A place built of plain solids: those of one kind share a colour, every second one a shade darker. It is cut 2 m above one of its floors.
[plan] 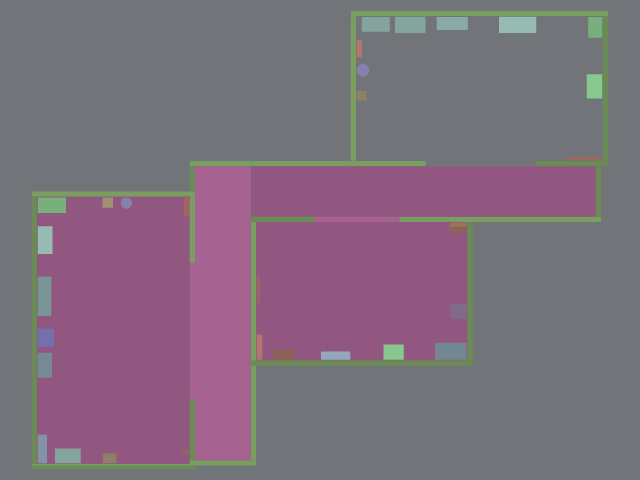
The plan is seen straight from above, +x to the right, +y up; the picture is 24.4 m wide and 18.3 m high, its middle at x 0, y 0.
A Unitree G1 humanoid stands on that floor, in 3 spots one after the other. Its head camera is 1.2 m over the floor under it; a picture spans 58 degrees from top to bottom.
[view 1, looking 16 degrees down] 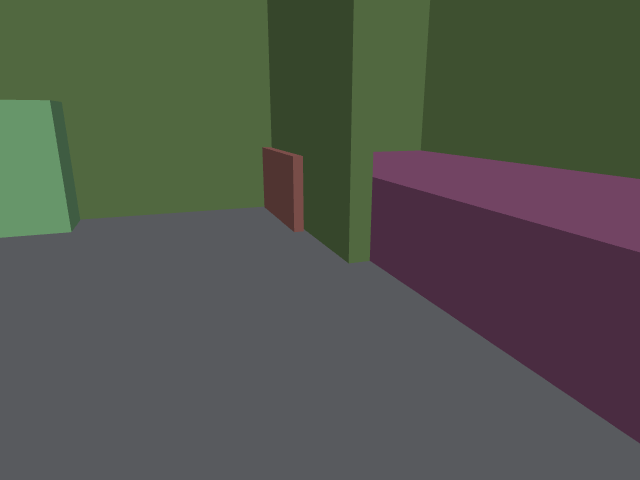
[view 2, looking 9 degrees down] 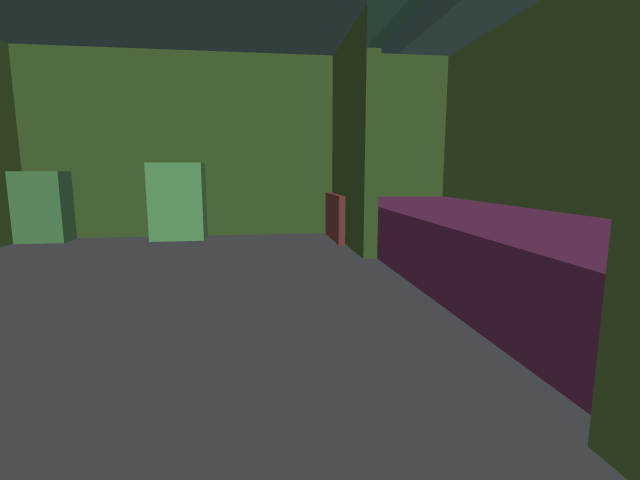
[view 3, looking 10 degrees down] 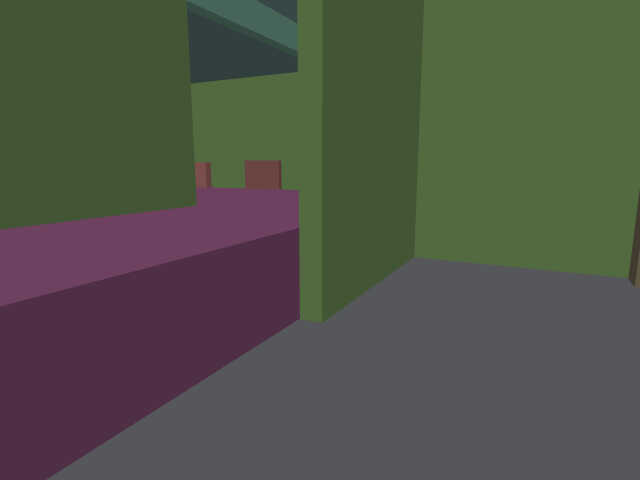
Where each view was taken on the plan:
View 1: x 5.04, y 4.43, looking -20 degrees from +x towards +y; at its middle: wall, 4.30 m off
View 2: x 2.46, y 4.43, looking -8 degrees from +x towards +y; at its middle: ground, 7.67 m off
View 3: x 6.84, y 4.43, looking -153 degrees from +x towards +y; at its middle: wall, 3.20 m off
